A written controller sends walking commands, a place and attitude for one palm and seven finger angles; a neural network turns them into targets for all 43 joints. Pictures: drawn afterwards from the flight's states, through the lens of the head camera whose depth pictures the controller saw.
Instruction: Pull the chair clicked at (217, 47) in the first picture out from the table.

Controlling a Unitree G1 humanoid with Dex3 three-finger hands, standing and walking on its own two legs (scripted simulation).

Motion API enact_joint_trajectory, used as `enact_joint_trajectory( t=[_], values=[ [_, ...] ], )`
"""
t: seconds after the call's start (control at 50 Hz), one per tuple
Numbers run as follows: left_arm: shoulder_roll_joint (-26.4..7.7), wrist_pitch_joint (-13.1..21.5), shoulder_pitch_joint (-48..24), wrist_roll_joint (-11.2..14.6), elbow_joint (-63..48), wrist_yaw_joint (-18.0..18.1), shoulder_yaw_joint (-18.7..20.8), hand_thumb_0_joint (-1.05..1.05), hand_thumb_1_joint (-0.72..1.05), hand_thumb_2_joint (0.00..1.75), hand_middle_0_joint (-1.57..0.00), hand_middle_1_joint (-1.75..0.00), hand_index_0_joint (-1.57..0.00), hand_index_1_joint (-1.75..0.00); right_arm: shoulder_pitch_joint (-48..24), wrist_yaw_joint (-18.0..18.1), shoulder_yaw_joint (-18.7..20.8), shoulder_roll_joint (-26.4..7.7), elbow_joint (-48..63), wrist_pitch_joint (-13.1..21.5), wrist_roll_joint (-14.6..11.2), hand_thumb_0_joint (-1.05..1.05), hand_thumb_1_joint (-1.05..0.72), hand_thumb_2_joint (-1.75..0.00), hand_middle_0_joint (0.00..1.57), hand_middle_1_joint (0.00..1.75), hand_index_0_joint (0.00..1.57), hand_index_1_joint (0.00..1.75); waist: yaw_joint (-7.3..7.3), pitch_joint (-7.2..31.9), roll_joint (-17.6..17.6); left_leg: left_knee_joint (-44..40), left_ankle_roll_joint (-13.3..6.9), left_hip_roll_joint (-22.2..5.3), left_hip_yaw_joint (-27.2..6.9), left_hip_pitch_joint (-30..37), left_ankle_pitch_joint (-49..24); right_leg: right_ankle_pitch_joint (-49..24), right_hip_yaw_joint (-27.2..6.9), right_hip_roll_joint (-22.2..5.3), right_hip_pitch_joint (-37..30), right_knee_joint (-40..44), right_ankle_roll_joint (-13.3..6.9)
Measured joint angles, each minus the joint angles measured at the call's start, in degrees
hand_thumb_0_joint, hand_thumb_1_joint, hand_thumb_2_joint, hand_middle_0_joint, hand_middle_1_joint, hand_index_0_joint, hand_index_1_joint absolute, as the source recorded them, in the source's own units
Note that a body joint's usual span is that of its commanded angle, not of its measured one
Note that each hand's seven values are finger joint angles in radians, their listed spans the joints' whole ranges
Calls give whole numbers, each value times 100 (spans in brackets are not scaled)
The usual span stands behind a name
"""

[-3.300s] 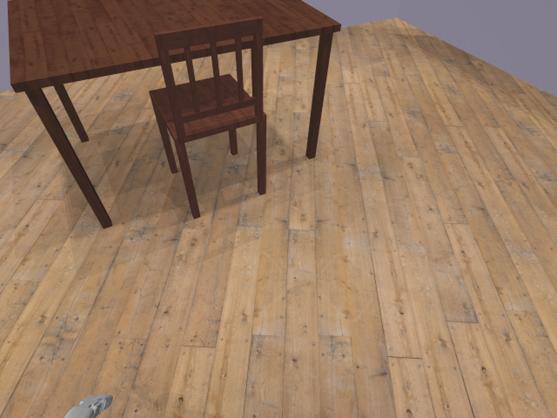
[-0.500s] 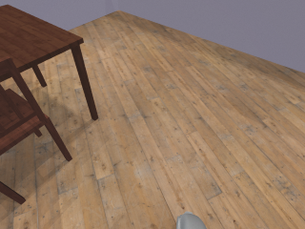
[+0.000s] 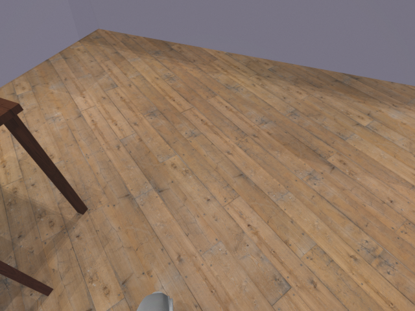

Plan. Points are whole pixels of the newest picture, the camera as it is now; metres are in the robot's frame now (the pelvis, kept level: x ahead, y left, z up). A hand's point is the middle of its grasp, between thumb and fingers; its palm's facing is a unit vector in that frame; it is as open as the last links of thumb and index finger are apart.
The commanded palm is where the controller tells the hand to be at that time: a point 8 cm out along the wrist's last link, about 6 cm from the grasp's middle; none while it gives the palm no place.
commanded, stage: turn to face it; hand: left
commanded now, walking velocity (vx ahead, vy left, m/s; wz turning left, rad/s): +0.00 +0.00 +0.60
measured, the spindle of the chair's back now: out of the picture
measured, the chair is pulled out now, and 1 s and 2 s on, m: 0.00 0.00 0.00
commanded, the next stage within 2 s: take the last steps up to it in 1.98 s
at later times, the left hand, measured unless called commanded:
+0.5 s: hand out of the picture +0.13 +0.25 -0.18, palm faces +0.26 -0.95 -0.18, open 7.3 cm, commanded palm none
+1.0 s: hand out of the picture +0.14 +0.20 -0.14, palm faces +0.48 -0.83 -0.29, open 7.4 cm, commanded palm none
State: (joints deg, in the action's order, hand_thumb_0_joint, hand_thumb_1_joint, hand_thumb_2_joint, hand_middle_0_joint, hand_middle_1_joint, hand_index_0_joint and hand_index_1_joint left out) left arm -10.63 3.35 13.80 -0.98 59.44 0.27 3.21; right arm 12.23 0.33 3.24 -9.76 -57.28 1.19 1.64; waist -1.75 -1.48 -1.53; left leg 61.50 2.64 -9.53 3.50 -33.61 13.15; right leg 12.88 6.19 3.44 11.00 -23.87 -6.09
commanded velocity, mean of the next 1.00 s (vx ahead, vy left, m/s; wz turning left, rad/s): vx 0.00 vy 0.00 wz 0.60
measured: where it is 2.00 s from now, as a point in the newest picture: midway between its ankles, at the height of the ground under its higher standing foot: outside the picture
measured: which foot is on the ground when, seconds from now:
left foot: up 0.00-0.22, down 0.24-0.82, up 0.84-1.00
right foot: down 0.00-0.26, up 0.28-0.80, down 0.82-1.00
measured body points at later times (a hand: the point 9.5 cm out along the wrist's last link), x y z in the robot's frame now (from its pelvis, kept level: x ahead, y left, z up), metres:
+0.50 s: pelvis +0.11 +0.06 +0.00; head +0.15 +0.09 +0.44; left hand +0.12 +0.30 -0.17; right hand +0.22 -0.17 -0.14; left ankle +0.15 +0.13 -0.74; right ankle +0.14 -0.12 -0.66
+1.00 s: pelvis +0.14 -0.02 +0.00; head +0.18 -0.04 +0.45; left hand +0.11 +0.25 -0.12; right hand +0.31 -0.24 -0.16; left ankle +0.07 +0.11 -0.64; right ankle +0.16 -0.11 -0.74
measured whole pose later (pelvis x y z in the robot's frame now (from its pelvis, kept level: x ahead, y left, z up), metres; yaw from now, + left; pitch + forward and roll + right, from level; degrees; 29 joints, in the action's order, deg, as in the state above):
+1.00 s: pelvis +0.14 -0.02 +0.00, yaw +31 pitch +0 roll +2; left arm -10.1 -1.1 9.8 -0.9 50.1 1.3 1.7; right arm 13.6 -1.3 6.3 -15.6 -53.6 -4.5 1.4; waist -3.0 -2.9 -2.0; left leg 67.0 4.0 0.8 -0.6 -31.9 20.5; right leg 17.5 7.0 -4.2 10.0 -27.8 -1.2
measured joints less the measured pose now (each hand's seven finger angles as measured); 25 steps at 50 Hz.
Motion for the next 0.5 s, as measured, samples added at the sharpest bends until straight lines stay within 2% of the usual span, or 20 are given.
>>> enact_joint_trajectory(
  t=[0.08, 0.16, 0.24, 0.28, 0.3, 0.34, 0.36, 0.4, 0.5],
  values=[
    [78, 34, 245, -8, 116, 8, -68, -1, 92, 90, -20, -30, -20, -30, -231, -46, -12, -69, 18, -34, -21, 0, -92, -90, 20, 29, 20, 30, 114, 82, -18, -810, 17, 103, 43, 35, -176, 154, 33, 19, -375, 224, 73],
    [176, 21, 418, -30, 207, 50, -150, 0, 91, 90, -20, -30, -20, -30, -329, -73, -66, -43, -52, -79, -54, 0, -91, -90, 20, 29, 20, 30, 228, 35, 46, -1613, -77, 320, 167, 396, -138, 451, 210, -33, -714, 226, 199],
    [223, -85, 567, -29, 254, 82, -170, 0, 91, 90, -20, -30, -20, -30, -329, -87, -136, 33, -39, -102, -45, 0, -91, -90, 20, 29, 20, 30, 289, -80, 197, -2418, -236, 621, 362, 1010, -254, 1002, 456, -216, -825, -301, 385],
    [210, -185, 568, 36, 262, 85, -148, 0, 91, 90, -20, -30, -20, -30, -319, -76, -152, 73, 26, -55, -11, 0, -91, -90, 20, 29, 20, 30, 263, -161, 318, -2550, -631, 809, 376, 1169, 16, 1264, 464, -434, -380, -1522, 571],
    [192, -245, 524, 60, 238, 94, -140, 0, 91, 90, -20, -30, -20, -30, -322, -67, -173, 92, 63, -42, -25, 0, -91, -90, 20, 29, 20, 30, 274, -226, 370, -2468, -739, 871, 381, 1162, 115, 1534, 292, -482, -29, -2378, 663],
    [154, -356, 401, 63, 165, 110, -105, 0, 91, 90, -20, -30, -20, -30, -302, -34, -191, 120, 106, -55, -52, 0, -91, -90, 20, 29, 20, 30, 287, -320, 403, -2524, -795, 942, 368, 1245, 130, 1747, -4, -523, 603, -3660, 790],
    [133, -398, 318, 49, 124, 103, -73, 0, 91, 90, -20, -30, -20, -30, -276, -8, -186, 129, 120, -70, -58, 0, -91, -90, 20, 29, 20, 30, 278, -345, 399, -2630, -777, 975, 338, 1301, 74, 1677, -103, -564, 865, -4013, 839],
    [89, -460, 137, 26, 4, 83, -9, 0, 91, 90, -20, -30, -20, -30, -231, 49, -135, 92, 142, -102, -68, 0, -92, -90, 20, 30, 20, 30, 254, -380, 372, -2882, -804, 1044, 260, 1406, -51, 1413, -276, -680, 1272, -4236, 912],
    [-66, -535, -256, -17, -326, 62, 122, 0, 91, 90, -20, -30, -20, -30, -75, 20, -74, -11, 145, -192, -54, 0, -92, -90, 20, 30, 20, 30, 170, -298, 299, -3347, -815, 1171, -17, 1512, -309, 845, -610, -893, 1764, -3884, 1039]
  ],
)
